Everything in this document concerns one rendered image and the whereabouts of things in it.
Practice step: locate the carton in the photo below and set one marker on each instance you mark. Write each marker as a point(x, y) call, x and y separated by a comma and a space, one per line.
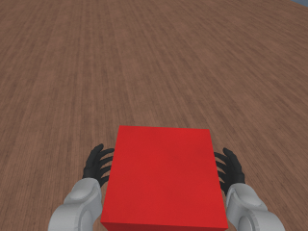
point(163, 179)

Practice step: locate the robot right forearm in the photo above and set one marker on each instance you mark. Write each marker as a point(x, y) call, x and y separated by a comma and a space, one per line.
point(247, 212)

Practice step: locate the robot right hand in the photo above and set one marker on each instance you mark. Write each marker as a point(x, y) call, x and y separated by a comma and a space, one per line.
point(232, 168)

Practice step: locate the robot left forearm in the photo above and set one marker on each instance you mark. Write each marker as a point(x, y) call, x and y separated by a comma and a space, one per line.
point(82, 206)

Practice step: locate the robot left hand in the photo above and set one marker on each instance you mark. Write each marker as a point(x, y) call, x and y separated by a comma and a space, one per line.
point(93, 164)

